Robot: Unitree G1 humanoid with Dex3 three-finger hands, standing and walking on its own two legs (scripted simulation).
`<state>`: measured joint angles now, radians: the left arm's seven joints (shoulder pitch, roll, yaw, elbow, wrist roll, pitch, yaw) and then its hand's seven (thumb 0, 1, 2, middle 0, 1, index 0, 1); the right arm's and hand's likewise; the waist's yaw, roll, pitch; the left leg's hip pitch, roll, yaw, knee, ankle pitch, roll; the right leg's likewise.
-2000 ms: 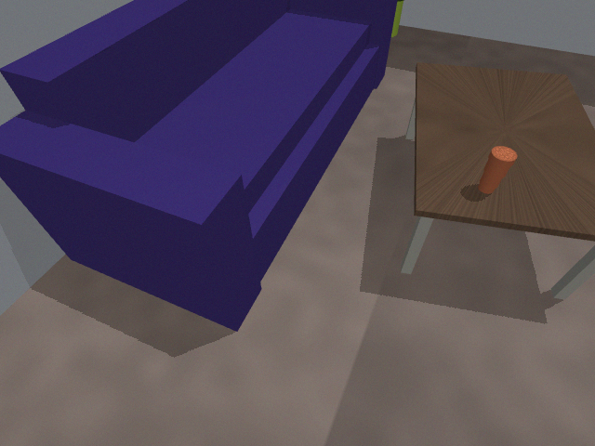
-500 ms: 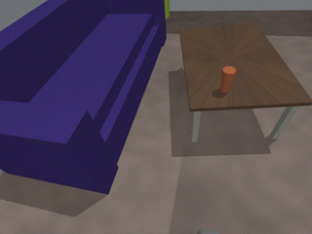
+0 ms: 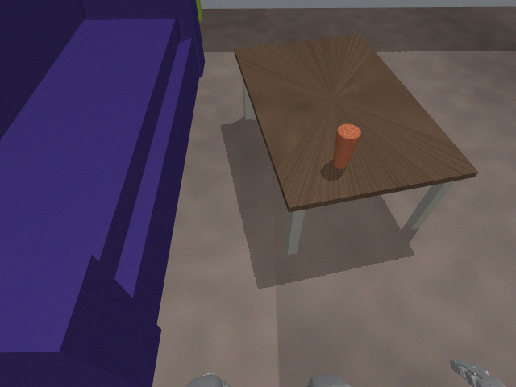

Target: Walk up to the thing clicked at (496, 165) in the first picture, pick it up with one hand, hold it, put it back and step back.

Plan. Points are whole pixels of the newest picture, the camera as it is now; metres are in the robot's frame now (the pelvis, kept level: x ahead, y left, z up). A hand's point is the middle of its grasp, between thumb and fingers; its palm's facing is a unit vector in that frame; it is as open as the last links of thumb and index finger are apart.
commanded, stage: walk up
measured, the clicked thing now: (344, 148) +0.83 -0.30 -0.27
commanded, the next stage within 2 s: none
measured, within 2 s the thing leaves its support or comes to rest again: neither
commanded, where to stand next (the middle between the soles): +0.21 +0.06 m, yaw -10 degrees
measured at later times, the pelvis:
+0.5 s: pelvis +0.13 +0.05 +0.01, yaw -5 degrees
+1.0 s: pelvis +0.11 +0.05 -0.01, yaw -10 degrees
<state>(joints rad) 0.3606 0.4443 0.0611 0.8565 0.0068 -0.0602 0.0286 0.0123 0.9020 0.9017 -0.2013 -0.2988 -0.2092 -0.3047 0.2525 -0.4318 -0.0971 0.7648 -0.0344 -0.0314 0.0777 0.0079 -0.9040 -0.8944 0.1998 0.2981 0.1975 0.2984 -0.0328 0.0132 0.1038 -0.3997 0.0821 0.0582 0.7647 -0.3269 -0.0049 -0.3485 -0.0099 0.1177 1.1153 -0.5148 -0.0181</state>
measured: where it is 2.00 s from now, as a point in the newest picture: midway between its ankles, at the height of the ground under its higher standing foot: outside the picture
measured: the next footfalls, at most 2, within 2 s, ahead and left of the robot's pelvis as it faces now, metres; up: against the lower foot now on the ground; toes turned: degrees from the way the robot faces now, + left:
right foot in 0.30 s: +0.24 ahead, -0.07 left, +0.00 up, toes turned -6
left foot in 0.66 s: +0.21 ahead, +0.23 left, +0.00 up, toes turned -6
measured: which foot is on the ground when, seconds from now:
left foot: down 0.00-0.32, up 0.34-0.64, down 0.66-0.94, up 0.96-1.00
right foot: up 0.00-0.28, down 0.30-0.72, up 0.74-0.90, down 0.92-1.00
